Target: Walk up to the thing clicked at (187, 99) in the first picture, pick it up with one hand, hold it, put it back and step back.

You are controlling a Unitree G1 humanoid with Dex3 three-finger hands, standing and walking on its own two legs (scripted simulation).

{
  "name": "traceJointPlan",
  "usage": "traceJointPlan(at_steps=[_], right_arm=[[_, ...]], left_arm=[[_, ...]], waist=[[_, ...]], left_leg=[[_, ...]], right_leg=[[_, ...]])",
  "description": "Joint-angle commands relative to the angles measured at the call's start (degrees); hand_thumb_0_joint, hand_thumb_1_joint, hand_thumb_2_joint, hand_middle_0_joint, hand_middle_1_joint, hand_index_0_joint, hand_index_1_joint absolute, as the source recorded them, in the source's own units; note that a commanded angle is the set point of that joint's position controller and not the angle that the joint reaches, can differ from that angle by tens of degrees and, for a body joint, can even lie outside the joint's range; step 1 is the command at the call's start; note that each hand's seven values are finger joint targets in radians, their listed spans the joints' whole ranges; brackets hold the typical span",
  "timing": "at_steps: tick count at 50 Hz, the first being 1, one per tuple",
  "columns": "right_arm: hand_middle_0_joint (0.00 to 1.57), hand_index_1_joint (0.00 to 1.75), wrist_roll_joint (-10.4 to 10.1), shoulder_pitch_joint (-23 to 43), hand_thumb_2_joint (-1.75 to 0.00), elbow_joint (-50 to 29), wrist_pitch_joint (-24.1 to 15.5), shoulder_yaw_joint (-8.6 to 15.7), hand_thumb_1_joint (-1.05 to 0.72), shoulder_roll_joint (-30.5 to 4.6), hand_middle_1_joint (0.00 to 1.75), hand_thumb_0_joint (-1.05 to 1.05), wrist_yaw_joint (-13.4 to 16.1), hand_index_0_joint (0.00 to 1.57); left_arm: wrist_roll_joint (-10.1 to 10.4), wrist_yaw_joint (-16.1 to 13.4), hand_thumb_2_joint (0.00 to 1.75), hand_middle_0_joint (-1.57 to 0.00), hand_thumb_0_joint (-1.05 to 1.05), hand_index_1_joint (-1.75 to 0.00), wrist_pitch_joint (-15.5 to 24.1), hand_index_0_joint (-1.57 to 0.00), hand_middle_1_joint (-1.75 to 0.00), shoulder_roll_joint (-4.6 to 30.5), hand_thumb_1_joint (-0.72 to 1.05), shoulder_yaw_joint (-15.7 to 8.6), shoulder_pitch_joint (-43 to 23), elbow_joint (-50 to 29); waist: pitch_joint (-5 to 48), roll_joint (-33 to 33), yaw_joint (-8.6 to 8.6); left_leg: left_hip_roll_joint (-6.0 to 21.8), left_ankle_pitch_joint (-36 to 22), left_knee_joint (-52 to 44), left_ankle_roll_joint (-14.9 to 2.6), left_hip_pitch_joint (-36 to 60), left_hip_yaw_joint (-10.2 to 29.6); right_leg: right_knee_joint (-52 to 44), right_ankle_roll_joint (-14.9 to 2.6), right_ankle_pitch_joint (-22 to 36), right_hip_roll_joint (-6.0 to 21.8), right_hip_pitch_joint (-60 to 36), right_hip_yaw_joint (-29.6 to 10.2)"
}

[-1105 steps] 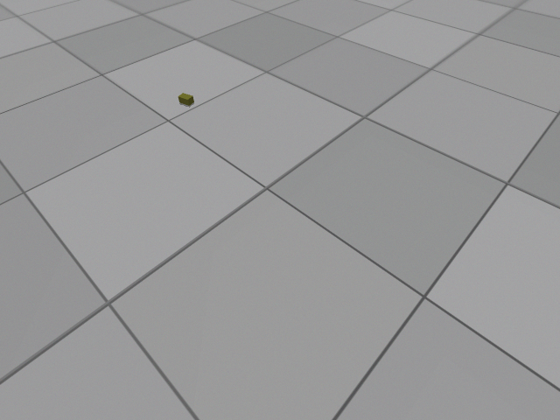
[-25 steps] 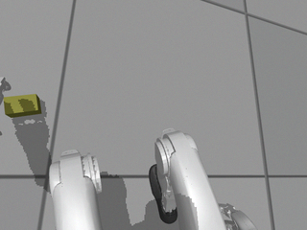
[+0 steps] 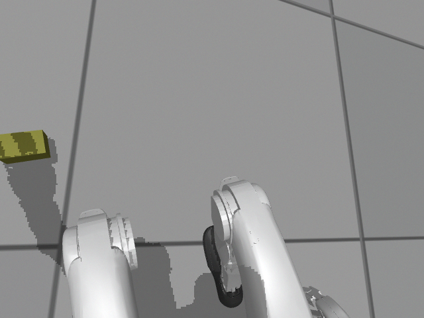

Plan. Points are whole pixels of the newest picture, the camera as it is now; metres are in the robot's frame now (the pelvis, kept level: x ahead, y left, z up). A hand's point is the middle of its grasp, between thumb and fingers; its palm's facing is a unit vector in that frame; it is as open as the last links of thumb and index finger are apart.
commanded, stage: rise first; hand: left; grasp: from above
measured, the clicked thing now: (24, 146) +0.48 +0.30 -0.30
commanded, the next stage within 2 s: approach in 0.58 s
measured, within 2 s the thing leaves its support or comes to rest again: neither
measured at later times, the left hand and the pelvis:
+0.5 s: hand out of the picture +0.44 +0.34 -0.17, palm faces -0.45 -0.08 -0.89, open 12.8 cm; pelvis +0.00 +0.00 +0.00, yaw +0 degrees
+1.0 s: hand out of the picture +0.47 +0.30 -0.17, palm faces -0.43 -0.04 -0.90, open 12.5 cm; pelvis +0.00 +0.00 +0.00, yaw +0 degrees
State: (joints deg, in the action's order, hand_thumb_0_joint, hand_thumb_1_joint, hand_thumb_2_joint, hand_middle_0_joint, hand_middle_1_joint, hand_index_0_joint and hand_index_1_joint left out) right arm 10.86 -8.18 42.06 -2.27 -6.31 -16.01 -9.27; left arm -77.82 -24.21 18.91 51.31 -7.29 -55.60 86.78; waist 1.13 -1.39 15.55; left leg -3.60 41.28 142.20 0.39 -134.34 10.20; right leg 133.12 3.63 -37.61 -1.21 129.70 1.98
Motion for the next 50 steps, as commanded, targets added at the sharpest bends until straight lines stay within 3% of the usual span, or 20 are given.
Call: traceJointPlan(at_steps=[1,2,7,8,11,13,16,21,25,26,27,31,33,34,38,42,43,45,48,50], right_arm=[[0.20,0.30,-0.4,-11.1,-0.90,-1.0,0.2,5.4,-0.90,-16.8,0.30,0.00,0.5,0.20],[0.20,0.30,-0.5,-11.4,-0.90,-0.6,0.2,5.1,-0.91,-16.5,0.30,0.00,0.4,0.20],[0.20,0.30,-0.8,-11.4,-0.90,-1.6,0.5,5.5,-0.90,-17.1,0.30,0.00,0.4,0.20],[0.20,0.30,-0.7,-11.4,-0.90,-1.2,0.7,5.1,-0.90,-16.3,0.30,0.00,0.3,0.20],[0.20,0.30,-0.8,-11.2,-0.90,-1.7,0.5,5.2,-0.91,-16.6,0.30,0.00,0.4,0.20],[0.20,0.30,-0.9,-11.1,-0.90,-1.5,0.6,5.2,-0.90,-16.6,0.30,0.00,0.5,0.20],[0.20,0.30,-0.7,-11.2,-0.90,-1.2,0.5,4.9,-0.90,-16.3,0.30,0.00,0.3,0.20],[0.20,0.30,-0.9,-11.4,-0.90,-0.9,0.1,4.9,-0.90,-16.7,0.30,0.00,0.7,0.20],[0.20,0.30,-0.6,-11.2,-0.90,-0.8,0.0,4.6,-0.90,-16.4,0.30,0.00,0.7,0.20],[0.20,0.30,-0.8,-11.3,-0.90,-0.6,-0.1,4.6,-0.90,-16.5,0.30,0.00,0.8,0.20],[0.20,0.30,-0.8,-11.5,-0.90,-0.7,-0.1,5.0,-0.90,-16.7,0.30,0.00,0.8,0.20],[0.20,0.30,-0.9,-11.6,-0.90,-0.7,-0.3,5.1,-0.90,-16.5,0.30,0.00,0.6,0.20],[0.20,0.30,-1.3,-11.6,-0.90,-0.8,-0.2,5.3,-0.90,-16.6,0.30,0.00,0.7,0.20],[0.20,0.30,-0.9,-11.7,-0.90,-0.9,-0.3,5.1,-0.91,-16.5,0.30,0.00,0.6,0.20],[0.20,0.30,-1.1,-12.1,-0.90,-1.1,-0.4,5.3,-0.90,-16.5,0.30,0.00,0.5,0.20],[0.20,0.30,-1.4,-13.3,-0.90,-0.3,-0.8,5.2,-0.90,-16.3,0.30,0.00,0.7,0.20],[0.20,0.30,-1.5,-13.6,-0.89,-0.4,-0.9,5.3,-0.90,-16.7,0.30,0.00,0.9,0.20],[0.20,0.30,-1.3,-14.0,-0.89,-0.2,-1.1,5.4,-0.90,-16.7,0.30,0.00,0.8,0.20],[0.20,0.30,-1.3,-14.7,-0.90,-0.5,-1.2,4.9,-0.90,-16.7,0.30,0.00,0.8,0.20],[0.20,0.30,-1.4,-14.4,-0.90,-0.8,-1.3,4.7,-0.90,-16.8,0.30,0.00,0.9,0.20]], left_arm=[[1.0,-1.2,0.85,-0.27,0.00,-0.81,0.3,-0.26,-0.80,14.1,-0.33,-1.9,-15.9,-8.8],[1.1,-0.9,0.85,-0.27,0.00,-0.81,0.2,-0.26,-0.80,13.6,-0.34,-1.1,-16.5,-8.3],[1.3,-0.7,0.84,-0.28,0.00,-0.80,0.9,-0.27,-0.79,16.3,-0.32,-3.6,-16.6,-11.1],[1.2,-0.5,0.84,-0.29,0.00,-0.79,0.8,-0.28,-0.78,13.4,-0.32,-1.5,-15.2,-9.3],[1.1,-0.5,0.84,-0.29,0.00,-0.80,1.0,-0.27,-0.79,13.7,-0.33,-1.6,-16.0,-7.4],[0.9,-0.6,0.84,-0.29,0.00,-0.79,1.3,-0.28,-0.77,14.7,-0.33,-1.9,-17.4,-10.4],[0.6,-0.9,0.85,-0.29,0.00,-0.80,1.2,-0.27,-0.79,12.1,-0.33,-0.6,-15.4,-6.9],[0.5,-1.4,0.83,-0.30,0.00,-0.79,1.5,-0.29,-0.77,15.4,-0.32,-2.0,-18.6,-8.9],[0.3,-2.0,0.83,-0.30,0.00,-0.79,1.7,-0.29,-0.78,13.7,-0.30,-1.0,-18.1,-7.1],[0.0,-2.2,0.84,-0.29,0.00,-0.79,1.6,-0.28,-0.78,15.2,-0.32,-1.8,-18.3,-8.3],[0.0,-2.3,0.83,-0.30,0.00,-0.79,1.4,-0.28,-0.78,16.0,-0.32,-2.5,-18.4,-8.6],[0.1,-2.4,0.83,-0.30,0.00,-0.80,0.6,-0.29,-0.79,13.4,-0.31,-1.0,-17.9,-7.5],[0.2,-2.6,0.83,-0.29,0.00,-0.80,0.2,-0.28,-0.79,15.1,-0.31,-2.1,-17.6,-9.0],[0.4,-2.3,0.90,-0.30,0.00,-0.80,-0.2,-0.26,-0.75,14.3,-0.38,-1.8,-17.0,-7.5],[0.6,-1.5,0.79,-0.30,0.00,-0.83,-0.6,-0.31,-0.84,11.7,-0.27,-0.3,-19.7,-8.6],[1.2,-0.9,0.79,-0.29,0.00,-0.84,-0.7,-0.30,-0.85,6.1,-0.28,4.1,-23.3,-7.6],[1.4,-1.0,0.79,-0.29,0.00,-0.84,-0.5,-0.30,-0.85,7.7,-0.27,3.7,-26.1,-10.3],[1.4,-1.1,0.79,-0.30,0.00,-0.84,-1.2,-0.31,-0.85,4.2,-0.27,5.4,-25.9,-7.5],[0.8,-2.1,0.81,-0.28,0.00,-0.85,-2.1,-0.29,-0.86,4.5,-0.29,5.5,-29.2,-8.4],[0.0,-2.7,0.81,-0.29,0.00,-0.84,-3.5,-0.29,-0.85,5.9,-0.30,4.9,-27.4,-5.4]], waist=[[37.7,23.1,0.30],[36.5,22.9,0.78],[39.5,22.7,-0.21],[38.4,22.8,-0.24],[34.8,21.0,0.84],[37.1,22.9,-0.11],[35.8,21.0,0.71],[36.5,21.3,0.25],[35.9,20.6,1.26],[37.0,21.9,0.01],[38.5,22.8,-0.05],[37.3,22.2,0.83],[39.5,25.0,-0.64],[38.2,24.0,0.16],[37.3,23.4,1.82],[34.3,21.5,4.55],[36.1,22.3,4.12],[35.8,23.3,4.97],[37.2,25.0,5.28],[37.7,24.9,4.36]], left_leg=[[1.3,-14.6,-18.1,-0.86,34.5,-5.2],[1.0,-13.1,-17.9,-1.04,32.6,-5.5],[1.1,-15.4,-17.6,-0.98,33.9,-5.5],[0.9,-14.3,-17.8,-1.05,32.8,-5.9],[1.1,-10.9,-18.5,-1.18,31.2,-5.3],[1.1,-11.8,-18.7,-1.03,32.7,-5.5],[0.9,-12.7,-18.1,-1.19,32.0,-5.8],[1.0,-11.0,-17.6,-1.40,31.2,-6.2],[0.8,-9.9,-17.9,-1.57,30.2,-6.1],[0.8,-10.8,-18.2,-1.38,31.4,-6.2],[1.0,-12.0,-18.0,-1.20,33.0,-6.0],[1.0,-12.2,-18.0,-1.21,32.7,-5.9],[1.0,-13.4,-18.7,-0.83,34.3,-5.8],[1.0,-13.6,-18.4,-0.91,33.5,-5.8],[1.2,-13.9,-18.4,-0.92,33.6,-5.5],[1.3,-9.5,-18.0,-1.32,30.9,-5.5],[1.3,-9.3,-18.3,-1.25,31.4,-5.4],[1.7,-10.3,-18.7,-0.66,33.4,-4.8],[1.6,-11.1,-19.4,-0.37,33.6,-4.5],[1.5,-12.4,-19.0,-0.42,34.0,-5.3]], right_leg=[[-9.3,-4.96,13.2,-0.7,-15.5,8.3],[-9.4,-5.14,12.2,-0.7,-15.5,8.2],[-9.4,-5.10,13.9,-0.6,-17.2,8.1],[-9.7,-5.18,13.1,-0.7,-17.2,7.9],[-10.1,-5.15,10.2,-0.7,-14.6,8.3],[-10.0,-5.05,10.9,-0.7,-15.4,8.2],[-10.1,-5.03,11.8,-0.9,-16.0,8.2],[-10.5,-5.06,10.5,-0.8,-15.8,7.9],[-10.7,-4.87,9.8,-1.0,-16.0,8.2],[-10.4,-4.98,10.4,-0.8,-16.0,8.0],[-9.8,-4.98,11.1,-0.8,-15.6,8.1],[-10.0,-5.10,11.6,-0.9,-15.2,8.2],[-9.2,-5.25,12.3,-0.6,-15.1,8.1],[-9.3,-5.19,12.4,-0.6,-15.2,8.1],[-9.6,-5.15,12.9,-0.4,-14.4,8.2],[-11.1,-5.13,10.5,-0.7,-13.3,8.3],[-11.2,-5.20,10.2,-0.7,-13.3,8.3],[-10.4,-5.19,10.9,-0.5,-12.2,8.6],[-10.1,-5.47,11.8,-0.5,-12.7,8.9],[-10.2,-5.65,12.9,-0.6,-13.3,8.4]])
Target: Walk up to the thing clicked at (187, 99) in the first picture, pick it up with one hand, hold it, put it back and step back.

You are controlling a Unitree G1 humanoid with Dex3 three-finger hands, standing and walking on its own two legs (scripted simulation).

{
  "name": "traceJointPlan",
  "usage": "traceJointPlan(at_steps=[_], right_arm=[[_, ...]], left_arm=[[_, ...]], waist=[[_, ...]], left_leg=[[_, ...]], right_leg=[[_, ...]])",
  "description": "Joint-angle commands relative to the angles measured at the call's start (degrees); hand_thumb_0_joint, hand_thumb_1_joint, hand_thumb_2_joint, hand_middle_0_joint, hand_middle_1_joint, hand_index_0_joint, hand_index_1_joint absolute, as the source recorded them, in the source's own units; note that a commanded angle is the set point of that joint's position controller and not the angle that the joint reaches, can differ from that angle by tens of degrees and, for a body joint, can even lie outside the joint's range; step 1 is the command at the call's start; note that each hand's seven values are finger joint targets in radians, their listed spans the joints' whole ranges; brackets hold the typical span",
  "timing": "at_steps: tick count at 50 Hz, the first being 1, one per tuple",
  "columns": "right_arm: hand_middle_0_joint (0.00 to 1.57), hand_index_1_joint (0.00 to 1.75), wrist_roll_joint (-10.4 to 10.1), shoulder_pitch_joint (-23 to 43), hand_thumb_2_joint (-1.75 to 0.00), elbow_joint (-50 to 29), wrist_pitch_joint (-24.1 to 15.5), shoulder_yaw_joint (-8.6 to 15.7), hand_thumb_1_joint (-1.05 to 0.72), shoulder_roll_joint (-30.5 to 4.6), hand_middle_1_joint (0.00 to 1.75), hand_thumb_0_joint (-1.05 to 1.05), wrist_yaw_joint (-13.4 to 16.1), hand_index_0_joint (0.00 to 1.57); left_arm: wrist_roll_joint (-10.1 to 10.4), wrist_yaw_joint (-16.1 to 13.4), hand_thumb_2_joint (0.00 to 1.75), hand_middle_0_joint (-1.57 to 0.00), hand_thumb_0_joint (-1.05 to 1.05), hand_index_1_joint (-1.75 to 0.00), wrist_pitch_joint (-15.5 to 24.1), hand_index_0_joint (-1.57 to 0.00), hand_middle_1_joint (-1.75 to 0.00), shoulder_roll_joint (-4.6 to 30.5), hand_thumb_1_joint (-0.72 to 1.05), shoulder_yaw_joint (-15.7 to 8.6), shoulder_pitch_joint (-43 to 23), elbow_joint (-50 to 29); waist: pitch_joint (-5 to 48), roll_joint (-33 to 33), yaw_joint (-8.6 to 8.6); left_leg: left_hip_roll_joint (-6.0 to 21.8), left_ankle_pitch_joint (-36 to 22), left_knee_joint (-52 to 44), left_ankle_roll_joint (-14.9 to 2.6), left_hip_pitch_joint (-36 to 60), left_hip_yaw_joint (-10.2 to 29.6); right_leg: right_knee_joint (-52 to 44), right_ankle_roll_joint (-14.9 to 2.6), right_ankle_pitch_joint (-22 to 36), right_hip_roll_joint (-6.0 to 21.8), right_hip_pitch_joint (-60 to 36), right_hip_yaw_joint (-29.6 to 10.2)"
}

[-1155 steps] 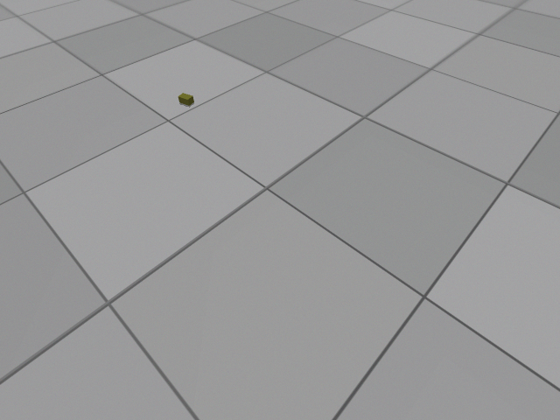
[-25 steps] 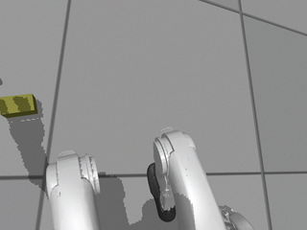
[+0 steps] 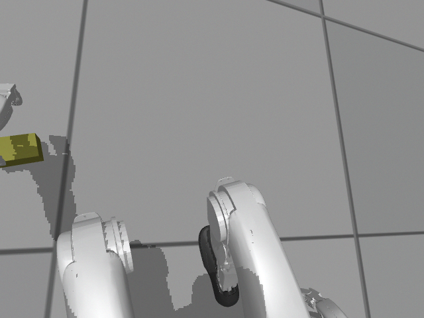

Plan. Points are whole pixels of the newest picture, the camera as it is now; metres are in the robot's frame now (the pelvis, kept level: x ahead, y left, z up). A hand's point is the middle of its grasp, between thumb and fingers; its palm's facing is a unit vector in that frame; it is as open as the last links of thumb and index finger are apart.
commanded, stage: approach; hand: left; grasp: from above
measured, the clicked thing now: (17, 150) +0.48 +0.30 -0.30
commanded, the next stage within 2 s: close in in 0.44 s
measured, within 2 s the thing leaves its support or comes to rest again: neither
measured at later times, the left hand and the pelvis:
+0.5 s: hand out of the picture +0.45 +0.33 -0.19, palm faces -0.49 -0.09 -0.87, open 12.3 cm; pelvis +0.00 -0.01 -0.01, yaw +1 degrees
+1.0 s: hand (1, 148) +0.47 +0.30 -0.22, palm faces -0.50 -0.10 -0.86, open 12.5 cm; pelvis -0.01 +0.00 -0.01, yaw -1 degrees
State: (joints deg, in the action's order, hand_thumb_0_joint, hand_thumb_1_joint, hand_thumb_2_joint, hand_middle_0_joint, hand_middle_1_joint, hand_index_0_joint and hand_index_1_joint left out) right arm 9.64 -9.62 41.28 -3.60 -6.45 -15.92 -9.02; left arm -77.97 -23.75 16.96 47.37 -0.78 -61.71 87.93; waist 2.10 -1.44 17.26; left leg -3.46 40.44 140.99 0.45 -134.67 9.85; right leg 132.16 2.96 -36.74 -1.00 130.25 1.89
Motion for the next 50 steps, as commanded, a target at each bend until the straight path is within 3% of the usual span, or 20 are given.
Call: traceJointPlan(at_steps=[1,6,9,12,13,14,16,17,19,22,24,27,31,34,36,40,42,45,49,50], right_arm=[[0.20,0.30,-0.1,-13.2,-0.90,-0.3,0.0,4.5,-0.90,-16.9,0.30,0.00,0.6,0.20],[0.20,0.30,-0.4,-12.4,-0.89,-1.9,-0.2,4.1,-0.90,-16.7,0.30,0.00,-0.2,0.20],[0.20,0.30,-1.0,-11.6,-0.90,-2.6,-0.4,3.2,-0.90,-16.4,0.30,0.00,-0.5,0.20],[0.20,0.30,-1.4,-11.0,-0.90,-3.0,-0.8,2.8,-0.90,-16.7,0.30,0.00,-0.6,0.20],[0.20,0.30,-1.4,-10.1,-0.89,-4.5,-1.2,2.8,-0.90,-17.5,0.30,0.00,-0.3,0.20],[0.20,0.30,-1.4,-10.4,-0.89,-3.3,-1.1,2.4,-0.90,-16.8,0.30,0.00,-0.3,0.20],[0.20,0.30,-1.3,-10.2,-0.89,-4.3,-1.5,2.7,-0.90,-18.1,0.30,0.00,-0.1,0.20],[0.20,0.30,-1.2,-10.2,-0.89,-4.4,-1.5,3.4,-0.90,-18.8,0.30,0.00,0.3,0.20],[0.20,0.30,-0.6,-11.5,-0.90,-4.2,-1.1,3.8,-0.90,-19.3,0.30,0.00,0.8,0.20],[0.20,0.30,0.3,-12.0,-0.90,-3.6,-0.7,3.8,-0.91,-17.6,0.30,0.00,1.1,0.20],[0.20,0.30,0.3,-13.9,-0.90,-1.0,-0.6,4.5,-0.91,-17.4,0.30,0.00,1.3,0.20],[0.20,0.30,0.5,-14.9,-0.90,0.4,0.0,5.0,-0.91,-17.8,0.30,0.00,1.5,0.20],[0.20,0.30,0.2,-14.5,-0.89,0.5,1.0,4.4,-0.90,-17.9,0.30,0.00,1.1,0.20],[0.20,0.30,-0.1,-13.1,-0.89,-0.8,1.7,3.3,-0.89,-18.1,0.30,0.00,0.9,0.20],[0.20,0.30,-0.2,-12.3,-0.89,-2.1,2.4,3.1,-0.89,-18.4,0.30,0.00,0.8,0.20],[0.20,0.30,-0.2,-11.6,-0.90,-3.8,2.4,2.5,-0.89,-18.5,0.30,0.00,0.0,0.20],[0.20,0.30,0.2,-11.1,-0.90,-4.8,1.8,2.0,-0.89,-19.1,0.30,0.00,-0.2,0.20],[0.20,0.30,1.0,-11.1,-0.90,-4.4,1.1,1.1,-0.89,-19.5,0.30,0.00,0.0,0.20],[0.20,0.30,2.2,-10.3,-0.90,-5.1,-0.6,0.2,-0.89,-19.8,0.30,0.00,-0.1,0.20],[0.20,0.30,2.4,-10.3,-0.90,-4.8,-1.0,-0.1,-0.89,-20.2,0.30,0.00,0.0,0.20]], left_arm=[[-0.3,-3.7,0.81,-0.29,0.00,-0.83,-2.2,-0.30,-0.84,10.7,-0.29,-2.2,-21.5,-6.5],[0.1,-4.9,0.78,-0.32,0.00,-0.79,-6.0,-0.33,-0.79,11.2,-0.25,-4.4,-17.8,-3.3],[1.1,-4.2,0.77,-0.34,0.00,-0.78,-7.9,-0.34,-0.79,12.0,-0.24,-4.7,-13.6,-0.8],[3.1,-2.7,0.77,-0.34,0.00,-0.77,-8.1,-0.34,-0.78,15.8,-0.24,-6.5,-11.2,-1.0],[3.9,-2.4,0.76,-0.35,0.00,-0.76,-7.5,-0.35,-0.76,19.1,-0.23,-8.7,-12.7,-4.5],[4.7,-1.7,0.76,-0.35,0.00,-0.76,-7.3,-0.36,-0.76,17.1,-0.23,-7.0,-11.0,-2.8],[5.5,-1.0,0.73,-0.34,0.00,-0.77,-5.6,-0.36,-0.78,18.7,-0.21,-8.5,-11.2,-4.6],[5.8,-0.9,0.74,-0.33,0.00,-0.78,-4.7,-0.34,-0.79,22.0,-0.23,-11.4,-10.6,-5.2],[5.6,-0.1,0.75,-0.34,0.00,-0.77,-2.5,-0.35,-0.78,24.4,-0.24,-13.3,-12.6,-8.7],[5.3,0.9,0.75,-0.32,0.00,-0.80,1.0,-0.33,-0.81,20.1,-0.26,-9.8,-16.9,-15.1],[5.8,1.6,0.77,-0.30,0.00,-0.80,2.6,-0.31,-0.81,15.0,-0.27,-5.6,-19.5,-18.3],[4.7,1.6,0.84,-0.32,0.00,-0.82,3.1,-0.32,-0.81,13.6,-0.27,-3.0,-22.9,-19.0],[2.7,-0.1,0.78,-0.27,0.00,-0.82,1.1,-0.29,-0.85,10.0,-0.28,-0.4,-19.7,-8.4],[1.2,-0.8,0.78,-0.27,0.00,-0.83,-1.0,-0.30,-0.85,11.7,-0.26,-0.9,-14.1,-1.9],[0.2,-1.3,0.75,-0.29,0.00,-0.81,-2.0,-0.32,-0.84,14.9,-0.23,-2.8,-14.7,-3.7],[0.8,-2.5,0.75,-0.29,0.00,-0.79,-3.0,-0.31,-0.81,14.8,-0.23,-4.1,-17.7,-4.7],[0.5,-3.1,0.79,-0.26,0.00,-0.81,-2.6,-0.27,-0.82,16.3,-0.28,-5.9,-17.9,-1.8],[-0.4,-4.4,0.79,-0.29,0.00,-0.77,-1.2,-0.29,-0.77,20.6,-0.27,-9.2,-17.4,1.3],[-1.4,-5.6,0.79,-0.28,0.00,-0.81,0.9,-0.28,-0.81,18.8,-0.27,-6.8,-18.2,3.0],[-1.5,-6.2,0.80,-0.26,0.00,-0.82,1.3,-0.27,-0.83,20.4,-0.29,-7.5,-17.9,2.9]], waist=[[37.0,25.8,2.31],[37.2,25.1,1.35],[36.8,21.5,0.83],[35.2,15.7,0.68],[35.7,14.3,0.65],[36.2,15.2,0.08],[33.8,14.8,1.17],[33.5,14.6,0.96],[35.1,16.3,1.33],[39.1,19.6,2.83],[38.0,21.8,4.29],[38.7,24.7,4.28],[34.8,24.8,4.32],[31.9,24.9,2.55],[34.7,26.1,1.03],[36.2,26.3,2.95],[32.2,23.0,4.79],[29.3,19.5,5.46],[26.8,20.2,7.25],[26.9,20.2,7.24]], left_leg=[[1.2,-12.5,-17.9,-0.44,34.4,-5.4],[1.0,-13.8,-18.8,-0.67,33.1,-5.5],[0.6,-14.2,-17.0,-1.98,30.0,-7.0],[0.3,-11.9,-15.0,-3.43,23.5,-7.9],[0.4,-11.3,-14.8,-3.58,22.8,-7.8],[0.4,-11.0,-15.0,-3.39,23.0,-8.0],[0.5,-8.8,-15.5,-2.95,22.7,-7.3],[0.7,-7.7,-15.3,-2.79,22.6,-7.0],[0.8,-7.8,-14.3,-2.26,23.8,-7.2],[1.2,-9.2,-12.9,-1.63,27.5,-7.0],[1.4,-9.1,-12.8,-1.18,29.8,-6.7],[1.6,-10.2,-13.6,-0.57,32.9,-6.0],[1.7,-13.5,-15.4,-0.06,34.5,-4.7],[1.4,-16.9,-16.5,0.03,33.5,-4.6],[1.5,-20.0,-17.3,0.22,35.2,-4.3],[1.6,-21.6,-17.0,0.04,37.2,-3.5],[1.4,-17.3,-15.6,-0.82,32.0,-4.0],[1.3,-12.9,-14.1,-1.67,26.4,-4.6],[1.5,-7.0,-13.5,-1.73,26.6,-4.6],[1.6,-6.1,-13.5,-1.71,26.8,-4.4]], right_leg=[[-9.2,-5.00,12.8,-0.8,-14.6,8.3],[-8.9,-5.11,13.6,-0.6,-15.3,8.0],[-9.7,-4.83,14.4,-1.1,-19.0,7.2],[-10.9,-3.86,13.2,-1.2,-23.4,5.9],[-11.1,-3.67,12.4,-1.0,-24.3,5.8],[-11.1,-3.82,12.1,-1.1,-25.4,5.7],[-11.2,-4.32,9.0,-1.2,-23.5,6.7],[-11.3,-4.50,7.4,-1.2,-23.3,7.0],[-11.6,-4.89,6.7,-1.0,-24.0,6.9],[-11.8,-4.75,8.7,-1.2,-24.7,6.8],[-12.0,-4.68,8.7,-1.1,-21.2,7.6],[-11.4,-4.79,9.7,-1.2,-18.7,8.6],[-9.2,-4.87,12.4,-1.1,-14.4,10.2],[-8.3,-5.08,15.1,-0.9,-15.3,10.0],[-7.7,-5.01,17.0,-0.5,-16.2,9.7],[-7.1,-4.92,17.9,-0.5,-16.4,9.5],[-7.8,-4.78,15.7,-0.8,-17.0,9.3],[-9.1,-4.62,12.3,-1.0,-18.1,8.8],[-9.3,-4.40,7.7,-1.3,-15.7,9.4],[-9.6,-4.26,6.9,-1.4,-15.9,9.7]])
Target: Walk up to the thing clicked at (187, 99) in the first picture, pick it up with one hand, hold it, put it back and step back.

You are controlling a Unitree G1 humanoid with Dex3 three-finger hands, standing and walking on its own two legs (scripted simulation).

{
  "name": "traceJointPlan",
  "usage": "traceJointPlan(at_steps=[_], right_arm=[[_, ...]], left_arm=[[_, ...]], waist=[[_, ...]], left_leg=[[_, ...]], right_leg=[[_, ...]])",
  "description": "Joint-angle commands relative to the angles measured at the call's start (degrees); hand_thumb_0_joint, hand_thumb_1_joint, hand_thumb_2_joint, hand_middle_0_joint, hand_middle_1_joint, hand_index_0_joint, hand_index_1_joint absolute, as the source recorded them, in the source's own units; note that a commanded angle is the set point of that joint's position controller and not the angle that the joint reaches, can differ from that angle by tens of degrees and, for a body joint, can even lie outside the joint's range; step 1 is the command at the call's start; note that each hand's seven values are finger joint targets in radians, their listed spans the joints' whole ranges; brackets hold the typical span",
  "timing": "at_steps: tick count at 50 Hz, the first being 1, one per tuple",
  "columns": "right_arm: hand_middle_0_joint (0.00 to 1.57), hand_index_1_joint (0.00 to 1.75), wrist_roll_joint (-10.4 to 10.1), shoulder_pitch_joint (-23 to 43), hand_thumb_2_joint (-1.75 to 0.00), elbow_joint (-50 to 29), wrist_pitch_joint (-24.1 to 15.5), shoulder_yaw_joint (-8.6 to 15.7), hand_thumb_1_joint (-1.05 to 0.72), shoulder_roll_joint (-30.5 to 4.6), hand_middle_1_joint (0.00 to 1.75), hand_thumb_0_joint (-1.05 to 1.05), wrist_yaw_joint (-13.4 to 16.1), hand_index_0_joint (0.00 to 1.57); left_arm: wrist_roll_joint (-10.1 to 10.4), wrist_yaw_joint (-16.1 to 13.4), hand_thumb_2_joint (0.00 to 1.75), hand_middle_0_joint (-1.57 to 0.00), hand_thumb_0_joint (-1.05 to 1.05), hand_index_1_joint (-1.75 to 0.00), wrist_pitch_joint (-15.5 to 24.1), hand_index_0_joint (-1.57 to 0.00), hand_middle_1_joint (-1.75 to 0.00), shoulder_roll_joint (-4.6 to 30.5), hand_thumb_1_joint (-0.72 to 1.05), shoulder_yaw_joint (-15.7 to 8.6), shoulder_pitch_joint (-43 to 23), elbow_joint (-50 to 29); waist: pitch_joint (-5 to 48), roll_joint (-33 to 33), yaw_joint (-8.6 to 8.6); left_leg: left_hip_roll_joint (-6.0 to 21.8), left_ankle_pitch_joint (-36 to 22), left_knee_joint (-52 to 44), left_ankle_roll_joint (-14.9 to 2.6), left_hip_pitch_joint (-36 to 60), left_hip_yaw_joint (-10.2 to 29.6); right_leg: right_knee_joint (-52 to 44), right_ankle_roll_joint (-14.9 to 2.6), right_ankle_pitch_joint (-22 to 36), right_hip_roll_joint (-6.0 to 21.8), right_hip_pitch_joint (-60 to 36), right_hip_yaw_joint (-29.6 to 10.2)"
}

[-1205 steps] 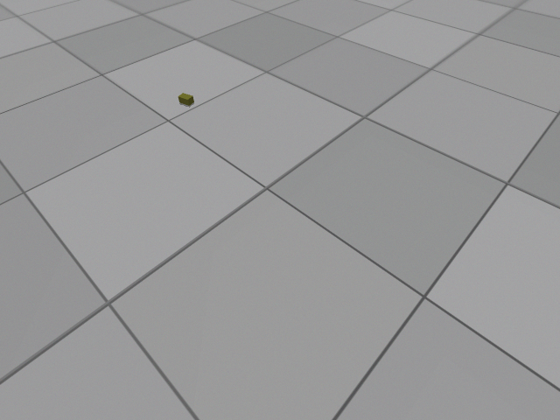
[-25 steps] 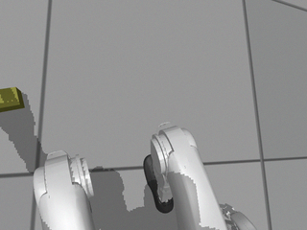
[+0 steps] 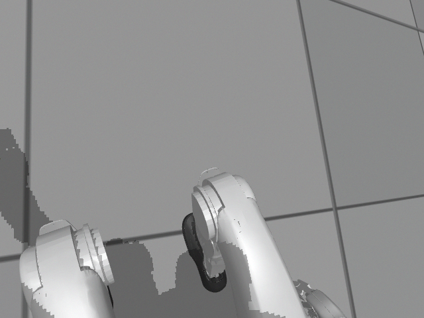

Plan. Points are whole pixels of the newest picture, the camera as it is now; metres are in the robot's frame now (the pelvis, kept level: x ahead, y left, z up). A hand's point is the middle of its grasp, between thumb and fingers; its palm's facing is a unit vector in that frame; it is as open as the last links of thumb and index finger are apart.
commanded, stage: rest palm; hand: left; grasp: from above
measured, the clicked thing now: out of the picture +0.48 +0.31 -0.29
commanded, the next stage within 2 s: close in 0.76 s
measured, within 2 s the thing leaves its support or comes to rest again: neither
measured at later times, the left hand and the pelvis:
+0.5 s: hand out of the picture +0.48 +0.30 -0.25, palm faces -0.44 -0.11 -0.89, open 13.2 cm; pelvis +0.01 +0.01 -0.01, yaw -3 degrees
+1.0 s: hand out of the picture +0.47 +0.29 -0.26, palm faces -0.44 -0.09 -0.89, open 12.7 cm; pelvis +0.01 +0.01 -0.01, yaw -4 degrees
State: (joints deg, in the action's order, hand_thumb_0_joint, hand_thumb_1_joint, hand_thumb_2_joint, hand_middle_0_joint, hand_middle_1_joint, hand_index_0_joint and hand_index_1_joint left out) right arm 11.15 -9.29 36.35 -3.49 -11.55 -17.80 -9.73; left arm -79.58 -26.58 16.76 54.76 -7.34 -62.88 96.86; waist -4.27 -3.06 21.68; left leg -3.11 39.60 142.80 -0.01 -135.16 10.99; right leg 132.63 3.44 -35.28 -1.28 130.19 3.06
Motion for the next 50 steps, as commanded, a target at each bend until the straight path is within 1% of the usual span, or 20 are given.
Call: traceJointPlan(at_steps=[1,4,8,9,10,12,14,16,18,20,23,25,29,32,34,36,40,43,46,50], right_arm=[[0.20,0.30,1.1,-10.3,-0.90,-0.2,-1.6,4.7,-0.89,-18.4,0.30,0.00,0.8,0.20],[0.20,0.30,1.9,-11.0,-0.90,0.3,-2.6,4.3,-0.90,-19.1,0.30,0.00,0.9,0.20],[0.20,0.30,2.3,-11.5,-0.90,1.4,-3.9,3.6,-0.90,-19.3,0.30,0.00,0.1,0.20],[0.20,0.30,2.6,-10.7,-0.90,1.4,-4.2,2.7,-0.90,-18.8,0.30,0.00,-0.1,0.20],[0.20,0.30,2.8,-11.5,-0.90,1.8,-4.4,3.1,-0.90,-19.5,0.30,0.00,-0.4,0.20],[0.20,0.30,2.8,-10.6,-0.90,2.2,-4.8,2.4,-0.90,-18.8,0.30,0.00,-1.0,0.20],[0.20,0.30,3.2,-11.2,-0.90,1.9,-5.2,2.9,-0.89,-19.9,0.30,0.00,-1.7,0.20],[0.20,0.30,3.4,-10.2,-0.90,1.8,-5.6,2.7,-0.90,-19.7,0.30,0.00,-2.3,0.20],[0.20,0.30,3.3,-9.9,-0.90,1.4,-6.2,2.7,-0.90,-20.5,0.30,0.00,-2.7,0.20],[0.20,0.30,3.2,-9.8,-0.90,0.9,-6.2,2.6,-0.90,-20.5,0.30,0.00,-3.0,0.20],[0.20,0.30,3.5,-10.6,-0.90,0.4,-6.6,2.7,-0.90,-20.9,0.30,0.00,-3.5,0.20],[0.20,0.30,3.5,-10.5,-0.90,0.4,-7.0,2.7,-0.90,-21.1,0.30,0.00,-3.7,0.20],[0.20,0.30,3.1,-10.3,-0.90,0.7,-6.6,2.3,-0.90,-21.1,0.30,0.00,-3.5,0.20],[0.20,0.30,3.2,-9.9,-0.90,0.3,-6.6,1.8,-0.90,-20.7,0.30,0.00,-3.7,0.20],[0.20,0.30,3.0,-10.2,-0.90,0.8,-6.2,1.8,-0.90,-20.7,0.30,0.00,-3.5,0.20],[0.20,0.30,3.3,-9.8,-0.91,0.5,-6.3,1.2,-0.90,-20.6,0.30,0.00,-3.8,0.20],[0.20,0.30,3.2,-9.1,-0.91,0.4,-6.0,0.9,-0.90,-20.7,0.30,0.00,-3.8,0.20],[0.20,0.30,3.5,-7.3,-0.90,0.2,-6.4,0.7,-0.90,-20.6,0.30,0.00,-4.3,0.20],[0.20,0.30,3.8,-6.0,-0.90,0.3,-7.0,0.6,-0.89,-20.9,0.30,0.00,-4.7,0.20],[0.20,0.30,4.2,-6.0,-0.90,0.1,-8.3,1.2,-0.89,-22.2,0.30,0.00,-5.5,0.20]], left_arm=[[0.3,-3.8,0.80,-0.25,0.00,-0.82,2.0,-0.26,-0.83,13.2,-0.29,-0.2,-18.0,-7.3],[-0.1,-5.4,0.83,-0.25,0.00,-0.83,2.6,-0.25,-0.83,14.9,-0.32,-0.2,-18.2,-7.1],[0.1,-7.5,0.84,-0.24,0.00,-0.83,2.7,-0.24,-0.83,15.7,-0.34,0.1,-19.0,-9.8],[0.2,-8.3,0.86,-0.23,0.00,-0.84,2.4,-0.22,-0.83,16.7,-0.36,-0.9,-16.8,-6.9],[-0.7,-8.8,0.87,-0.22,0.00,-0.84,2.0,-0.21,-0.83,16.0,-0.37,-0.3,-15.6,-5.8],[-1.1,-9.9,0.88,-0.22,0.00,-0.84,1.1,-0.21,-0.82,16.0,-0.38,-0.5,-13.9,-2.7],[-1.2,-10.3,0.88,-0.21,0.00,-0.83,0.0,-0.20,-0.82,15.0,-0.38,-0.4,-13.7,-1.4],[-0.9,-10.4,0.87,-0.22,0.00,-0.84,-1.2,-0.21,-0.83,15.3,-0.37,0.1,-13.6,-1.4],[-0.8,-10.6,0.86,-0.22,0.00,-0.83,-2.5,-0.21,-0.82,16.8,-0.36,-1.3,-12.6,-0.9],[-0.3,-10.5,0.86,-0.23,0.00,-0.82,-2.9,-0.22,-0.81,18.6,-0.36,-2.5,-13.6,-4.1],[0.7,-10.0,0.84,-0.24,0.00,-0.82,-3.4,-0.23,-0.81,17.6,-0.34,-3.3,-12.7,-2.9],[1.5,-9.3,0.85,-0.23,0.00,-0.83,-3.2,-0.22,-0.83,16.7,-0.36,-2.9,-12.4,-2.1],[2.8,-7.9,0.85,-0.22,0.00,-0.85,-2.0,-0.21,-0.85,17.4,-0.36,-2.9,-13.2,-4.4],[3.1,-6.7,0.85,-0.22,0.00,-0.86,-0.6,-0.21,-0.85,15.0,-0.36,-0.4,-13.8,-5.2],[3.1,-6.8,0.86,-0.23,0.00,-0.86,0.5,-0.22,-0.85,16.9,-0.36,-0.7,-14.2,-6.9],[3.1,-6.7,0.84,-0.24,0.00,-0.84,1.2,-0.23,-0.84,14.5,-0.35,1.2,-12.4,-4.1],[1.4,-8.5,0.86,-0.22,0.00,-0.86,2.3,-0.22,-0.85,16.0,-0.36,1.6,-13.6,-4.6],[0.2,-10.4,0.88,-0.23,0.00,-0.85,2.2,-0.22,-0.84,14.6,-0.36,2.2,-12.6,-2.4],[-1.2,-12.7,0.79,-0.33,0.00,-0.79,1.4,-0.33,-0.79,16.0,-0.20,1.7,-13.4,-3.0],[-1.8,-14.3,0.70,-0.39,0.00,-0.74,-0.7,-0.40,-0.75,15.3,-0.10,1.6,-13.6,-1.2]], waist=[[34.7,22.8,2.67],[35.8,25.6,3.16],[37.4,28.2,3.19],[36.9,25.8,2.88],[35.5,26.0,3.64],[34.5,26.4,2.76],[33.3,27.2,3.79],[32.7,29.7,3.08],[31.3,29.6,2.69],[34.0,30.2,2.12],[33.5,26.7,3.63],[31.8,26.0,4.43],[31.9,26.7,4.08],[30.9,24.9,5.25],[33.5,26.9,4.36],[30.6,24.9,5.21],[31.7,28.9,4.33],[30.1,28.5,4.09],[30.0,29.9,3.50],[27.9,30.2,4.67]], left_leg=[[1.3,-4.6,-15.2,-1.14,27.9,-5.6],[2.0,-4.3,-15.5,-0.53,30.5,-4.6],[2.5,-10.0,-14.0,-0.05,32.5,-4.1],[2.6,-10.4,-13.2,-0.20,31.5,-3.7],[2.5,-11.8,-13.0,-0.12,31.1,-4.0],[2.7,-13.4,-13.1,0.27,30.5,-3.4],[2.9,-15.4,-13.1,0.54,31.4,-3.2],[2.7,-14.4,-13.5,0.42,30.8,-3.9],[2.8,-14.7,-13.5,0.68,30.7,-3.3],[2.7,-14.5,-13.4,0.29,31.1,-3.7],[2.7,-14.7,-12.1,-0.27,29.6,-4.1],[2.8,-13.5,-11.8,-0.27,28.8,-3.5],[2.9,-12.7,-12.5,0.10,29.1,-2.3],[3.1,-12.2,-11.7,-0.06,28.4,-2.1],[3.1,-13.6,-12.3,0.15,30.2,-1.9],[3.2,-12.9,-11.9,0.25,29.2,-1.6],[3.6,-12.9,-13.5,0.89,32.2,-0.7],[3.8,-12.9,-13.6,1.25,32.0,-0.2],[3.9,-13.3,-14.2,1.48,32.3,0.0],[3.8,-11.8,-14.0,1.30,31.5,-0.7]], right_leg=[[-10.1,-4.63,5.0,-1.2,-16.2,8.6],[-8.8,-4.58,5.0,-1.3,-15.9,9.6],[-7.1,-4.42,10.4,-1.9,-17.2,10.3],[-6.8,-4.39,10.8,-2.0,-18.1,10.6],[-6.4,-4.25,12.2,-2.0,-18.2,10.5],[-5.6,-4.48,13.7,-2.3,-18.0,10.8],[-5.3,-4.21,15.2,-2.1,-17.3,11.1],[-5.4,-4.57,14.6,-2.6,-17.8,10.9],[-5.0,-4.67,14.3,-2.1,-16.7,11.2],[-5.4,-4.74,14.5,-2.4,-19.2,10.8],[-5.8,-4.24,15.2,-2.3,-20.7,10.9],[-6.1,-4.25,14.1,-2.2,-19.8,11.1],[-6.3,-4.51,12.7,-2.1,-19.6,11.7],[-6.4,-4.22,12.7,-2.3,-20.4,12.0],[-6.5,-4.19,13.8,-2.5,-22.0,11.8],[-6.3,-4.10,13.3,-2.5,-21.1,12.3],[-5.6,-4.19,13.0,-2.5,-19.4,12.6],[-4.7,-4.10,13.1,-2.4,-17.0,12.9],[-4.1,-4.17,13.4,-2.5,-16.6,12.7],[-4.8,-3.99,13.0,-2.5,-15.8,12.3]])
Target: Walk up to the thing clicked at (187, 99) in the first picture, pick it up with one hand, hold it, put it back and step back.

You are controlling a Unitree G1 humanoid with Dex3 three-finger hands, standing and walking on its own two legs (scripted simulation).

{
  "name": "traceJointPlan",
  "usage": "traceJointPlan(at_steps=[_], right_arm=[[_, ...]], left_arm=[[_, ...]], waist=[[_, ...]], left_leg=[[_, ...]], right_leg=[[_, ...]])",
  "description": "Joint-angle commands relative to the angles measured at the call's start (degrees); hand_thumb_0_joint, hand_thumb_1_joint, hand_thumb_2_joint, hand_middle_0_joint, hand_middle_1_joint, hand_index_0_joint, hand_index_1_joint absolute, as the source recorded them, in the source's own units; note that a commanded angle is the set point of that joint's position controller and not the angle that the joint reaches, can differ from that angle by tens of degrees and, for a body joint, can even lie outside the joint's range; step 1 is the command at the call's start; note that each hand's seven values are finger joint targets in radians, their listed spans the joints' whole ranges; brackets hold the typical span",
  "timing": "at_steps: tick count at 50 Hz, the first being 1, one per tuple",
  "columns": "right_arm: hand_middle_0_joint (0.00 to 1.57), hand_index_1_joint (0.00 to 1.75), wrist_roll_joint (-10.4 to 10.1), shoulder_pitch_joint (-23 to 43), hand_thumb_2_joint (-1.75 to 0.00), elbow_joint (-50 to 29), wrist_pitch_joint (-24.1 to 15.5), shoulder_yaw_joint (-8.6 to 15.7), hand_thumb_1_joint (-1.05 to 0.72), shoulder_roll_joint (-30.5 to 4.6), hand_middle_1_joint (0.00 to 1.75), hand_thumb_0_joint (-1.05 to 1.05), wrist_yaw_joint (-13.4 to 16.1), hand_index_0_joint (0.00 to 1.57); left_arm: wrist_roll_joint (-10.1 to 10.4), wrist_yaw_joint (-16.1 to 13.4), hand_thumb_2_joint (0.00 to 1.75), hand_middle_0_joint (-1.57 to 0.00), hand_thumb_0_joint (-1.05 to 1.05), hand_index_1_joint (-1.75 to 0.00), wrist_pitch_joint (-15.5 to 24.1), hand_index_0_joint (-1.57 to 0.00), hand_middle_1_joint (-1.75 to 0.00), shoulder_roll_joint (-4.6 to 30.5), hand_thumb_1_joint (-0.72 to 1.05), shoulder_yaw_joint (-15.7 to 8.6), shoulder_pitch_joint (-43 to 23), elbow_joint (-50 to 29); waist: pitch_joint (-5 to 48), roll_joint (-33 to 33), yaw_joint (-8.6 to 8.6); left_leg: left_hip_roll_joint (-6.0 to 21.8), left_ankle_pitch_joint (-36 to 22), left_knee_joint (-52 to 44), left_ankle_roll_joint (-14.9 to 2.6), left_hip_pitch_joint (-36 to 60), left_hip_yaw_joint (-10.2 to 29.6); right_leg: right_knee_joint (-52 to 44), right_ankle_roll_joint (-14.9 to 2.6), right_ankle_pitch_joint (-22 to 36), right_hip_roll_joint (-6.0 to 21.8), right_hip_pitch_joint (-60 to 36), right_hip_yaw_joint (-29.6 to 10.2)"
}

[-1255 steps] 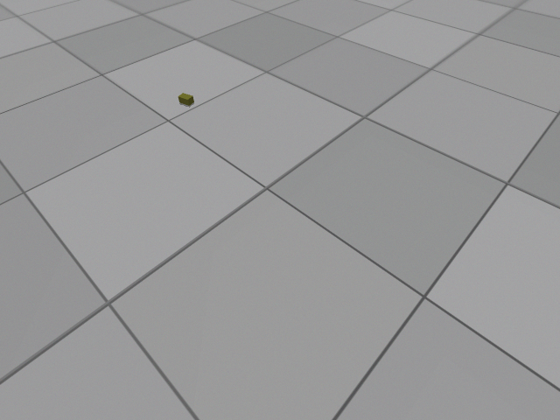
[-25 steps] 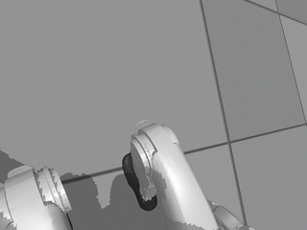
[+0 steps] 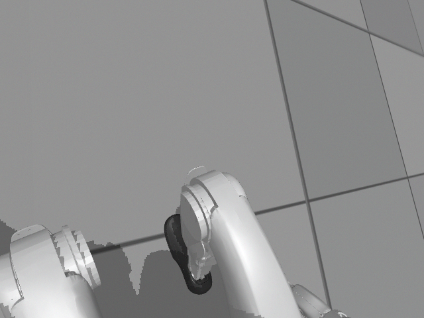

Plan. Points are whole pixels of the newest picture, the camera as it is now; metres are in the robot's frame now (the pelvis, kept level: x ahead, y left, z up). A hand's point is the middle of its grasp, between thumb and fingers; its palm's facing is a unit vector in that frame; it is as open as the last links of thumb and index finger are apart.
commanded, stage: close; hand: left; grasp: from above
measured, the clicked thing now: out of the picture +0.45 +0.33 -0.28
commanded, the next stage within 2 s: settle in 1.48 s
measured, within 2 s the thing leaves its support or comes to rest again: leaves its support in 1.86 s
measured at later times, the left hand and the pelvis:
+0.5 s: hand out of the picture +0.44 +0.32 -0.25, palm faces -0.45 -0.15 -0.88, open 10.4 cm; pelvis +0.00 +0.00 +0.00, yaw +0 degrees
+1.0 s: hand out of the picture +0.44 +0.32 -0.25, palm faces -0.45 -0.13 -0.88, open 8.4 cm; pelvis -0.01 +0.00 +0.01, yaw +0 degrees
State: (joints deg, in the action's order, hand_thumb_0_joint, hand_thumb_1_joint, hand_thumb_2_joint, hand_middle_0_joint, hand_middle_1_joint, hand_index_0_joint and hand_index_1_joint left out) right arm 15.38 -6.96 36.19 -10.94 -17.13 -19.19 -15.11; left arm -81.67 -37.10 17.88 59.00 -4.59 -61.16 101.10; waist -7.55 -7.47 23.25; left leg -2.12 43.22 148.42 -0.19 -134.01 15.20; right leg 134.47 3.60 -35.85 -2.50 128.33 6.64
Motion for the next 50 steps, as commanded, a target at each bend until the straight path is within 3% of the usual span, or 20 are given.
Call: traceJointPlan(at_steps=[1,3,6,8,12,14,16,19,21,23,25,29,33,36,38,41,48,50], right_arm=[[0.20,0.30,0.0,-8.1,-0.90,0.0,-1.3,6.0,-0.89,-20.5,0.30,0.00,-0.4,0.20],[0.20,0.30,0.1,-8.7,-0.90,-0.1,-1.8,6.6,-0.89,-21.3,0.30,0.00,-0.4,0.20],[0.20,0.30,-0.2,-9.1,-0.90,0.3,-2.6,6.3,-0.90,-21.0,0.30,0.00,-0.2,0.20],[0.20,0.30,-0.7,-10.7,-0.90,0.4,-2.8,6.9,-0.90,-21.8,0.30,0.00,-0.1,0.20],[0.20,0.30,-0.9,-10.5,-0.90,0.3,-3.1,5.4,-0.90,-20.6,0.30,0.00,-0.3,0.20],[0.20,0.30,-1.3,-10.7,-0.90,0.6,-2.6,5.6,-0.90,-20.9,0.30,0.00,0.1,0.20],[0.20,0.30,-1.1,-10.6,-0.90,0.6,-2.4,5.0,-0.90,-20.2,0.30,0.00,0.2,0.20],[0.20,0.30,-1.3,-10.5,-0.90,0.9,-1.7,5.0,-0.90,-20.3,0.30,0.00,0.6,0.20],[0.20,0.30,-1.3,-10.1,-0.90,0.9,-1.4,5.2,-0.90,-20.4,0.30,0.00,0.8,0.20],[0.20,0.30,-0.8,-10.8,-0.90,0.5,-1.1,4.9,-0.90,-20.0,0.30,0.00,0.5,0.20],[0.20,0.30,-1.1,-11.3,-0.90,0.9,-0.7,5.5,-0.90,-20.6,0.30,0.00,0.8,0.20],[0.20,0.30,-0.9,-11.2,-0.90,0.7,-0.8,4.8,-0.90,-20.3,0.30,0.00,0.5,0.20],[0.20,0.30,-1.0,-10.2,-0.90,0.5,-0.8,4.7,-0.90,-20.7,0.30,0.00,1.1,0.20],[0.20,0.30,-0.9,-10.1,-0.90,0.3,-0.7,4.8,-0.90,-20.8,0.30,0.00,1.2,0.20],[0.20,0.30,-0.8,-9.5,-0.90,0.1,-1.1,5.0,-0.90,-20.9,0.30,0.00,1.2,0.20],[0.20,0.30,-0.6,-9.3,-0.90,0.1,-1.5,5.0,-0.90,-20.6,0.30,0.00,1.0,0.20],[0.20,0.30,-0.7,-9.1,-0.90,-0.5,-2.5,4.7,-0.90,-21.2,0.30,0.00,0.7,0.20],[0.20,0.30,-0.7,-9.4,-0.90,-0.1,-2.2,4.9,-0.90,-21.3,0.30,0.00,0.9,0.20]], left_arm=[[0.7,-3.9,0.67,-0.39,0.00,-0.73,-2.4,-0.41,-0.75,11.1,-0.08,-1.4,-14.5,-3.0],[1.7,-4.0,0.63,-0.39,0.00,-0.72,-3.4,-0.42,-0.75,10.6,-0.06,-1.3,-13.8,-2.2],[3.9,-3.6,0.60,-0.40,0.00,-0.71,-4.3,-0.43,-0.74,12.5,-0.05,-2.5,-15.5,-3.2],[5.0,-2.8,0.60,-0.40,0.00,-0.73,-4.5,-0.43,-0.76,13.3,-0.05,-3.2,-16.0,-4.1],[6.7,-0.5,0.55,-0.44,0.00,-0.69,-3.7,-0.48,-0.73,11.9,0.01,-1.6,-15.7,-5.1],[6.5,-0.2,0.52,-0.47,0.00,-0.66,-3.0,-0.51,-0.70,14.5,0.04,-2.4,-17.4,-8.3],[6.4,0.4,0.52,-0.49,0.00,-0.64,-2.7,-0.52,-0.67,13.1,0.05,-1.4,-13.6,-5.5],[5.9,0.3,0.52,-0.51,0.00,-0.61,-2.2,-0.54,-0.64,15.9,0.07,-2.9,-13.8,-8.0],[6.2,0.6,0.51,-0.54,0.00,-0.59,-2.1,-0.57,-0.62,13.8,0.10,-2.2,-12.9,-5.8],[5.7,0.8,0.49,-0.55,0.00,-0.58,-2.0,-0.58,-0.61,12.6,0.12,-1.4,-12.6,-6.7],[5.8,0.5,0.48,-0.57,0.00,-0.56,-1.9,-0.60,-0.59,13.6,0.14,-1.8,-13.0,-7.9],[5.9,1.0,0.47,-0.62,0.00,-0.56,-1.5,-0.65,-0.59,10.5,0.22,0.0,-12.8,-5.7],[5.6,-0.1,0.40,-0.65,0.00,-0.52,-0.9,-0.68,-0.55,13.8,0.26,-1.2,-13.9,-5.4],[4.3,-0.8,0.38,-0.68,0.00,-0.48,-0.8,-0.71,-0.52,14.6,0.29,-1.6,-14.5,-7.2],[4.3,-0.9,0.37,-0.71,0.00,-0.48,-1.1,-0.74,-0.52,12.4,0.34,-0.3,-14.4,-5.4],[4.1,-1.1,0.32,-0.73,0.00,-0.45,-1.7,-0.78,-0.49,11.7,0.39,0.1,-14.9,-5.8],[4.4,-1.1,0.29,-0.84,0.00,-0.41,-2.4,-0.88,-0.45,12.8,0.51,0.2,-15.1,-4.9],[4.4,-1.5,0.28,-0.86,0.00,-0.38,-2.5,-0.90,-0.42,13.8,0.53,-0.5,-14.8,-5.0]], waist=[[29.2,32.3,3.64],[28.2,30.5,4.53],[30.5,28.2,4.22],[32.7,29.4,4.06],[34.1,29.3,4.55],[36.9,32.3,3.56],[34.5,31.2,3.88],[35.7,33.3,2.26],[32.7,32.5,2.93],[33.0,31.9,3.45],[34.8,33.1,2.83],[32.0,30.8,4.41],[31.6,30.2,3.47],[33.0,32.2,3.18],[31.2,31.9,4.30],[30.2,32.7,4.25],[29.7,30.0,4.63],[31.5,30.0,4.03]], left_leg=[[2.8,-14.2,-19.2,1.18,28.4,-4.9],[2.6,-11.9,-19.5,0.72,26.6,-5.5],[2.7,-10.5,-19.1,0.20,25.5,-5.4],[2.7,-12.1,-19.2,0.10,26.8,-5.5],[2.9,-14.7,-18.1,0.15,28.4,-4.8],[2.9,-16.7,-18.1,0.43,29.9,-5.0],[2.8,-16.8,-17.7,0.30,28.7,-5.9],[2.8,-18.7,-18.0,0.69,30.1,-6.1],[2.8,-17.0,-18.5,0.81,28.8,-5.9],[2.8,-17.1,-18.0,0.47,28.6,-6.3],[2.8,-18.5,-18.8,0.68,30.2,-6.0],[3.0,-18.0,-18.2,0.72,29.6,-5.2],[2.9,-13.9,-19.4,0.44,27.6,-5.2],[3.1,-14.5,-19.8,0.78,29.7,-4.9],[3.2,-13.4,-19.9,0.90,29.7,-4.9],[3.3,-12.8,-20.2,1.11,29.9,-4.5],[3.2,-12.2,-19.8,0.65,28.3,-4.7],[3.0,-12.6,-19.9,0.47,27.9,-5.2]], right_leg=[[-6.7,-3.87,12.8,-0.9,-14.0,8.8],[-8.3,-3.87,11.5,-1.2,-15.1,8.3],[-9.5,-3.69,10.8,-1.1,-17.5,8.2],[-9.5,-3.76,12.1,-1.2,-19.1,8.0],[-8.5,-3.58,14.2,-1.1,-20.9,8.6],[-8.6,-3.90,15.5,-1.2,-22.1,8.4],[-8.8,-3.81,15.8,-1.4,-22.8,8.4],[-8.6,-4.30,16.4,-1.6,-22.5,8.5],[-8.8,-4.43,15.0,-1.3,-21.0,8.7],[-9.3,-4.13,15.5,-1.5,-21.5,8.9],[-9.3,-4.32,16.5,-1.6,-21.9,8.8],[-8.9,-4.17,15.7,-1.3,-19.7,9.6],[-9.8,-4.20,13.0,-1.4,-20.4,9.1],[-9.0,-4.26,13.2,-1.4,-19.5,9.2],[-8.7,-4.08,12.7,-1.0,-18.5,9.2],[-8.7,-4.01,11.9,-1.0,-16.7,9.4],[-9.5,-3.75,12.1,-1.0,-18.7,8.8],[-10.5,-3.95,12.6,-1.4,-20.2,8.4]])
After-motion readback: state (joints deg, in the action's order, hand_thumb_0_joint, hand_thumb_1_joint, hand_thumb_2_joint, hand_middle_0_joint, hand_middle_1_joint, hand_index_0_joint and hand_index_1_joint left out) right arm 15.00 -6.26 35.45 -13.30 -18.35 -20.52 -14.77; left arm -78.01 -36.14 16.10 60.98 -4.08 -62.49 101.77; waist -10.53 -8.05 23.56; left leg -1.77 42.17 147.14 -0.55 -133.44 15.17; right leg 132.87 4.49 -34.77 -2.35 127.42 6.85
